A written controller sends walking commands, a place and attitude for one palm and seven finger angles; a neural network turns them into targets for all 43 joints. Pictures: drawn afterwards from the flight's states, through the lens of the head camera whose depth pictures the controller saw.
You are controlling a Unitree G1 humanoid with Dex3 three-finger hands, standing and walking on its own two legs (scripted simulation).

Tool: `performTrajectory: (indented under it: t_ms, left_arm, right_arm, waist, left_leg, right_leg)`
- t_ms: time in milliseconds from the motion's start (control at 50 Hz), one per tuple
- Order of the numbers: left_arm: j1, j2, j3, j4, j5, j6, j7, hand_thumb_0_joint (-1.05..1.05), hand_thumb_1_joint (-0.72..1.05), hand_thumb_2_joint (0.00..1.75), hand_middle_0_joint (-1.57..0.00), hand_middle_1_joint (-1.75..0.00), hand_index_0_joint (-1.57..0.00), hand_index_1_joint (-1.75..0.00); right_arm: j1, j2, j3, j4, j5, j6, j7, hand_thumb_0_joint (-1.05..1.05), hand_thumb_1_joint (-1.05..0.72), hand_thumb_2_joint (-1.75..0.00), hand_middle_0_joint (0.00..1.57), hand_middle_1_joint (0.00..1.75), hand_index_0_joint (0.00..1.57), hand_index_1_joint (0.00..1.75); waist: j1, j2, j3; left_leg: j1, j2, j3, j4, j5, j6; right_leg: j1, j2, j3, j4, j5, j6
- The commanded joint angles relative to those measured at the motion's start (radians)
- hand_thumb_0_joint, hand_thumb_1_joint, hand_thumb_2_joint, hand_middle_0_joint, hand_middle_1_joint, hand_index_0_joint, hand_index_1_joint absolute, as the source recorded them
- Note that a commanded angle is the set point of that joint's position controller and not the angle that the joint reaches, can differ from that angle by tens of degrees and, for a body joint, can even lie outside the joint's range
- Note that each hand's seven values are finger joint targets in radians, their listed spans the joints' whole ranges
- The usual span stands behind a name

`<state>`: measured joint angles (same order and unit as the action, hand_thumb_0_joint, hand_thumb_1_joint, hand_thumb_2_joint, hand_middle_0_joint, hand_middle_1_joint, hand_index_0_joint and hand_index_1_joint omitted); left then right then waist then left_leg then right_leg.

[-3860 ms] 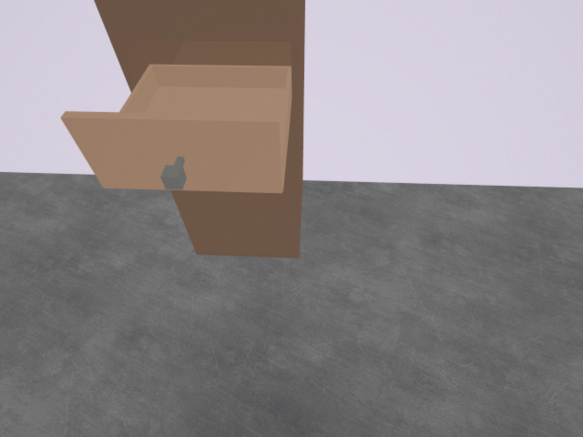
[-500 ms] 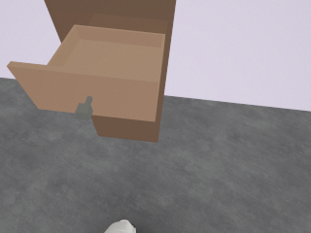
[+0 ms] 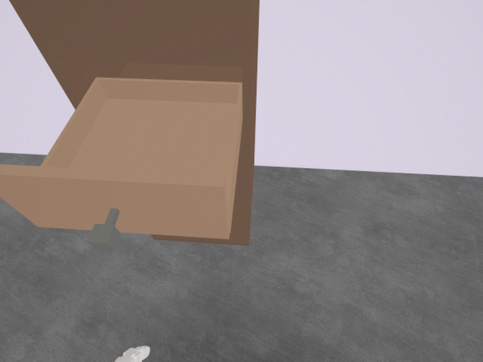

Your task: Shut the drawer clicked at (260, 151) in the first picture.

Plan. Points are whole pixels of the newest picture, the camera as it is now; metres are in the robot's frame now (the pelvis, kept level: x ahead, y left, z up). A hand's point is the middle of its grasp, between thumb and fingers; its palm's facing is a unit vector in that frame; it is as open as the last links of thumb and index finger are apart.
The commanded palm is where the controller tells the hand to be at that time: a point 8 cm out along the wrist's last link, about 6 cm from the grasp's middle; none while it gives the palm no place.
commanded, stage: come to a stop and stand still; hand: left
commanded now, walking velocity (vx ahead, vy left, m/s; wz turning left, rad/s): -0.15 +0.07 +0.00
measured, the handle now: (108, 228) +0.31 +0.24 +0.03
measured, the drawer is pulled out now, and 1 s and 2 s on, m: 0.30 0.30 0.30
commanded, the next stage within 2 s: look again from close up in 0.96 s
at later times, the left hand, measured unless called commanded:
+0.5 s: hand out of the picture -0.02 +0.23 -0.17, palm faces +0.02 -0.97 -0.26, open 7.4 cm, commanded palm none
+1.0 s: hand out of the picture -0.05 +0.17 -0.17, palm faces +0.01 -0.98 -0.19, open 7.3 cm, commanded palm none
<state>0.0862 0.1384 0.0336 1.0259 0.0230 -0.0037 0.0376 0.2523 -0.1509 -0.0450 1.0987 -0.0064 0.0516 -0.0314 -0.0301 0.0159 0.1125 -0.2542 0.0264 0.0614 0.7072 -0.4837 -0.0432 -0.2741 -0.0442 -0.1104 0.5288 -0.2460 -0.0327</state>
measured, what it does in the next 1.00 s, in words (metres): steps on the spot: left foot, then right foot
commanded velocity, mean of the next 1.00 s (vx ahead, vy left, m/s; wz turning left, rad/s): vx -0.01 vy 0.00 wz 0.00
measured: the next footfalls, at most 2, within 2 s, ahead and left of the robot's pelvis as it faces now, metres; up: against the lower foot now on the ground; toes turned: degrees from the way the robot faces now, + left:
left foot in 0.14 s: +0.05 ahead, +0.13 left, +0.00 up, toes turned +1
right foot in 0.50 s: -0.06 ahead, -0.09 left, +0.00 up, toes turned -2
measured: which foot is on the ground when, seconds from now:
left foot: up 0.00-0.12, down 0.14-1.00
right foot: down 0.00-0.14, up 0.16-0.48, down 0.50-1.00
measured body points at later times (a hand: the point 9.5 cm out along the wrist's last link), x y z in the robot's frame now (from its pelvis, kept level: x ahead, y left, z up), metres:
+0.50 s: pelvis -0.04 +0.03 +0.00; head +0.00 +0.03 +0.45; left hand -0.02 +0.28 -0.15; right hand +0.02 -0.19 -0.16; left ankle -0.01 +0.13 -0.74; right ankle -0.10 -0.09 -0.74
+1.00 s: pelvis -0.06 +0.00 +0.01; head -0.03 +0.00 +0.46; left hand -0.05 +0.22 -0.15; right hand -0.11 -0.21 -0.16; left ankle -0.01 +0.13 -0.74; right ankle -0.10 -0.09 -0.74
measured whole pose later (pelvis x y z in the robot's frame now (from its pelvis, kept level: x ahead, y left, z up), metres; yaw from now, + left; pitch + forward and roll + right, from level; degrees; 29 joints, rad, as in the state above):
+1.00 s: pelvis -0.06 +0.00 +0.01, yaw +0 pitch -2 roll +0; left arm 0.25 0.14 0.01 1.14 0.00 0.01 0.03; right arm 0.31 -0.14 -0.02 1.18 -0.02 0.03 -0.04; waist -0.03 0.01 0.08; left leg -0.23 0.05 0.07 0.40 -0.14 -0.02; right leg -0.08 0.03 -0.04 0.40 -0.29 -0.04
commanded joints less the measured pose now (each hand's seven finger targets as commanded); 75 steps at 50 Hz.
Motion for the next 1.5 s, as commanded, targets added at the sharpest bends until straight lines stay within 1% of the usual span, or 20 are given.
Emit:
performTrajectory:
  t_ms: [0, 80, 100, 120, 140, 240, 420, 500, 520, 560, 620, 760, 1020, 1040, 1060, 1100, 1180, 1220, 1300, 1480]
  left_arm:
    - [0.130, 0.235, 0.069, -0.019, 0.003, 0.007, 0.022, 0.00, 0.90, 0.90, -0.20, -0.30, -0.20, -0.30]
    - [0.058, 0.206, 0.066, -0.045, -0.005, 0.018, 0.015, 0.00, 0.90, 0.90, -0.20, -0.30, -0.20, -0.30]
    - [0.061, 0.170, 0.059, -0.052, -0.011, 0.025, 0.011, 0.00, 0.90, 0.90, -0.20, -0.30, -0.20, -0.30]
    - [0.089, 0.106, 0.047, -0.065, -0.010, 0.036, 0.010, 0.00, 0.90, 0.90, -0.20, -0.30, -0.20, -0.30]
    - [0.063, 0.107, 0.046, -0.070, -0.013, 0.049, 0.011, 0.00, 0.90, 0.90, -0.20, -0.30, -0.20, -0.30]
    - [0.102, 0.116, 0.056, -0.028, -0.002, 0.059, -0.009, 0.00, 0.90, 0.90, -0.20, -0.30, -0.20, -0.30]
    - [0.171, 0.111, 0.022, 0.008, -0.007, 0.025, -0.008, 0.00, 0.90, 0.90, -0.20, -0.30, -0.20, -0.30]
    - [0.155, 0.193, 0.016, 0.026, -0.003, 0.003, -0.001, 0.00, 0.90, 0.90, -0.20, -0.30, -0.20, -0.30]
    - [0.131, 0.190, 0.013, 0.020, -0.005, 0.005, -0.002, 0.00, 0.90, 0.90, -0.20, -0.30, -0.20, -0.30]
    - [0.156, 0.143, 0.004, 0.037, -0.010, -0.008, 0.002, 0.00, 0.90, 0.90, -0.20, -0.30, -0.20, -0.30]
    - [0.172, 0.130, -0.002, 0.049, -0.012, -0.005, 0.004, 0.00, 0.90, 0.90, -0.20, -0.30, -0.20, -0.30]
    - [0.195, 0.125, -0.005, 0.073, -0.017, 0.002, 0.000, 0.00, 0.90, 0.90, -0.20, -0.30, -0.20, -0.30]
    - [0.239, 0.095, -0.007, 0.099, -0.020, -0.006, 0.005, 0.00, 0.90, 0.90, -0.20, -0.30, -0.20, -0.30]
    - [0.345, 0.098, -0.024, 0.104, 0.002, -0.044, 0.040, 0.00, 0.90, 0.90, -0.20, -0.30, -0.20, -0.30]
    - [0.284, 0.150, -0.015, 0.052, -0.001, -0.057, 0.035, 0.00, 0.90, 0.90, -0.20, -0.30, -0.20, -0.30]
    - [0.240, 0.141, -0.017, 0.024, -0.004, -0.058, 0.026, 0.00, 0.90, 0.90, -0.20, -0.30, -0.20, -0.30]
    - [0.264, 0.094, -0.019, 0.001, -0.010, -0.055, 0.025, 0.00, 0.90, 0.90, -0.20, -0.30, -0.20, -0.30]
    - [0.277, 0.093, -0.022, 0.005, -0.008, -0.038, 0.022, 0.00, 0.90, 0.90, -0.20, -0.30, -0.20, -0.30]
    - [0.291, 0.096, -0.028, 0.007, -0.007, -0.024, 0.017, 0.00, 0.90, 0.90, -0.20, -0.30, -0.20, -0.30]
    - [0.279, 0.137, -0.028, -0.004, -0.009, -0.018, 0.008, 0.00, 0.90, 0.90, -0.20, -0.30, -0.20, -0.30]
  right_arm:
    - [0.039, -0.073, -0.025, -0.068, 0.006, -0.002, -0.003, 0.00, -0.90, -0.90, 0.20, 0.30, 0.20, 0.30]
    - [0.115, -0.070, -0.027, -0.056, -0.001, -0.011, 0.003, 0.00, -0.90, -0.90, 0.20, 0.30, 0.20, 0.30]
    - [0.130, -0.107, -0.032, -0.057, -0.009, -0.019, 0.002, 0.00, -0.90, -0.90, 0.20, 0.30, 0.20, 0.30]
    - [0.117, -0.177, -0.044, -0.078, -0.020, -0.027, 0.001, 0.00, -0.90, -0.90, 0.20, 0.30, 0.20, 0.30]
    - [0.070, -0.217, -0.048, -0.105, -0.029, -0.020, -0.008, 0.00, -0.90, -0.90, 0.20, 0.30, 0.20, 0.30]
    - [-0.033, -0.158, -0.017, -0.136, -0.028, -0.037, -0.024, 0.00, -0.90, -0.90, 0.20, 0.30, 0.20, 0.30]
    - [0.023, -0.174, -0.030, -0.081, -0.008, -0.047, -0.010, 0.00, -0.90, -0.90, 0.20, 0.30, 0.20, 0.30]
    - [-0.023, -0.099, -0.008, -0.088, 0.005, -0.034, 0.009, 0.00, -0.90, -0.90, 0.20, 0.30, 0.20, 0.30]
    - [-0.009, -0.091, -0.008, -0.073, 0.000, -0.036, 0.016, 0.00, -0.90, -0.90, 0.20, 0.30, 0.20, 0.30]
    - [-0.004, -0.111, -0.005, -0.045, -0.008, -0.041, 0.007, 0.00, -0.90, -0.90, 0.20, 0.30, 0.20, 0.30]
    - [0.006, -0.110, 0.000, -0.017, -0.005, -0.042, 0.007, 0.00, -0.90, -0.90, 0.20, 0.30, 0.20, 0.30]
    - [0.042, -0.086, 0.013, 0.031, -0.012, -0.031, 0.004, 0.00, -0.90, -0.90, 0.20, 0.30, 0.20, 0.30]
    - [0.101, -0.069, 0.019, 0.051, -0.007, -0.045, -0.009, 0.00, -0.90, -0.90, 0.20, 0.30, 0.20, 0.30]
    - [-0.041, -0.091, 0.027, -0.031, -0.001, -0.076, 0.006, 0.00, -0.90, -0.90, 0.20, 0.30, 0.20, 0.30]
    - [0.042, -0.041, 0.030, -0.063, -0.005, -0.067, 0.015, 0.00, -0.90, -0.90, 0.20, 0.30, 0.20, 0.30]
    - [0.081, -0.039, 0.025, -0.047, -0.007, -0.061, 0.020, 0.00, -0.90, -0.90, 0.20, 0.30, 0.20, 0.30]
    - [0.120, -0.074, 0.029, -0.063, -0.008, -0.083, 0.011, 0.00, -0.90, -0.90, 0.20, 0.30, 0.20, 0.30]
    - [0.100, -0.086, 0.031, -0.057, -0.008, -0.089, 0.006, 0.00, -0.90, -0.90, 0.20, 0.30, 0.20, 0.30]
    - [0.070, -0.107, 0.033, -0.070, -0.007, -0.083, 0.005, 0.00, -0.90, -0.90, 0.20, 0.30, 0.20, 0.30]
    - [0.032, -0.140, 0.033, -0.068, -0.007, -0.089, 0.004, 0.00, -0.90, -0.90, 0.20, 0.30, 0.20, 0.30]
  waist:
    - [0.065, -0.141, -0.187]
    - [0.006, -0.138, -0.205]
    - [-0.001, -0.043, -0.206]
    - [0.007, 0.213, -0.195]
    - [-0.007, 0.255, -0.142]
    - [0.044, 0.110, -0.061]
    - [0.016, 0.101, -0.199]
    - [-0.001, -0.171, -0.081]
    - [-0.013, -0.086, -0.079]
    - [0.003, -0.166, -0.099]
    - [0.006, -0.092, -0.064]
    - [0.011, -0.013, 0.034]
    - [0.018, -0.027, -0.033]
    - [0.082, -0.046, -0.029]
    - [0.002, -0.075, -0.089]
    - [-0.016, -0.043, -0.109]
    - [0.000, -0.100, -0.122]
    - [0.019, 0.045, -0.081]
    - [0.029, -0.036, 0.003]
    - [0.036, -0.001, -0.095]
  left_leg:
    - [-0.132, -0.001, -0.040, 0.062, -0.039, -0.012]
    - [0.077, 0.008, 0.001, -0.254, 0.292, -0.004]
    - [0.170, 0.086, -0.051, -0.334, 0.446, 0.021]
    - [0.149, 0.289, -0.295, -0.408, 0.620, 0.100]
    - [0.030, 0.354, -0.336, -0.440, 0.669, 0.208]
    - [0.029, 0.244, -0.188, -0.431, 0.565, 0.196]
    - [0.216, 0.219, -0.168, -0.357, 0.676, 0.179]
    - [0.088, 0.035, -0.036, -0.272, 0.239, 0.037]
    - [0.138, 0.032, -0.044, -0.293, 0.289, 0.039]
    - [0.152, 0.076, -0.054, -0.293, 0.418, 0.051]
    - [0.156, 0.090, -0.065, -0.330, 0.395, 0.052]
    - [0.094, 0.077, -0.069, -0.364, 0.265, 0.042]
    - [0.120, 0.098, -0.074, -0.344, 0.399, 0.047]
    - [0.010, 0.073, -0.022, -0.084, 0.371, 0.029]
    - [-0.055, 0.037, -0.049, -0.074, 0.156, 0.044]
    - [-0.021, 0.036, -0.028, -0.094, 0.184, 0.042]
    - [0.053, 0.067, -0.077, -0.199, 0.423, 0.067]
    - [0.041, 0.080, -0.102, -0.226, 0.506, 0.080]
    - [-0.004, 0.081, -0.125, -0.281, 0.373, 0.093]
    - [0.078, 0.083, -0.116, -0.292, 0.463, 0.098]
  right_leg:
    - [0.307, -0.321, 0.224, -0.080, 0.993, -0.189]
    - [0.154, -0.227, 0.138, -0.024, 0.619, -0.083]
    - [0.051, -0.163, 0.088, 0.027, 0.380, -0.028]
    - [-0.067, -0.028, 0.015, 0.139, -0.132, 0.041]
    - [-0.072, 0.027, 0.094, 0.326, -0.348, 0.045]
    - [-0.160, 0.029, 0.177, 0.534, -0.199, 0.040]
    - [0.051, 0.026, 0.079, -0.034, -0.091, 0.042]
    - [0.015, -0.197, 0.286, -0.265, 0.088, -0.057]
    - [-0.023, -0.180, 0.258, -0.246, 0.055, -0.053]
    - [0.033, -0.099, 0.199, -0.191, 0.196, -0.020]
    - [0.023, -0.077, 0.189, -0.218, 0.083, -0.006]
    - [-0.009, -0.069, 0.198, -0.281, -0.127, -0.014]
    - [0.068, -0.061, 0.166, -0.248, 0.049, -0.016]
    - [0.069, -0.136, 0.279, -0.239, 0.575, 0.047]
    - [0.134, -0.178, 0.277, -0.191, 0.565, 0.001]
    - [0.081, -0.144, 0.250, -0.196, 0.312, -0.069]
    - [0.071, -0.048, 0.191, -0.100, 0.285, -0.035]
    - [0.065, -0.024, 0.174, -0.077, 0.175, -0.022]
    - [0.020, -0.014, 0.173, -0.110, 0.014, -0.012]
    - [0.066, -0.029, 0.171, -0.108, 0.074, 0.002]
